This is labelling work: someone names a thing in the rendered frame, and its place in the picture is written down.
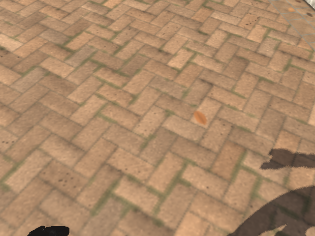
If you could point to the left robot hand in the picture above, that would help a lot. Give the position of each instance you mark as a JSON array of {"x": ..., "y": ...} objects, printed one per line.
[{"x": 50, "y": 231}]

